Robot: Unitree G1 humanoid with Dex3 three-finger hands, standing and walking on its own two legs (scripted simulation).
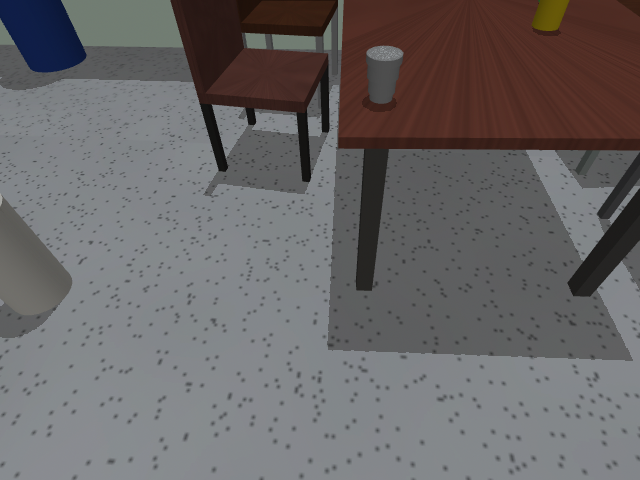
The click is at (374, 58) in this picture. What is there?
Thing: tapered cup
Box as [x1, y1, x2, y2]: [366, 46, 402, 103]
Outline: 392,46 372,47 366,53 366,62 368,64 367,77 369,80 368,92 370,94 369,98 374,102 388,102 391,100 391,97 394,92 395,81 398,77 399,65 402,61 402,51
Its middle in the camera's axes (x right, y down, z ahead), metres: +0.15 -0.40 +0.96
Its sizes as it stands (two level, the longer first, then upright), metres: 0.088 0.088 0.114
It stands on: a support 0.75 m high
